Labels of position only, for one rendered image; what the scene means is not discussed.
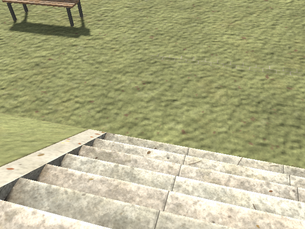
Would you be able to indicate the stairs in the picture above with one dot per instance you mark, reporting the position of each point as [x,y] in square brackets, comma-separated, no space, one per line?
[125,182]

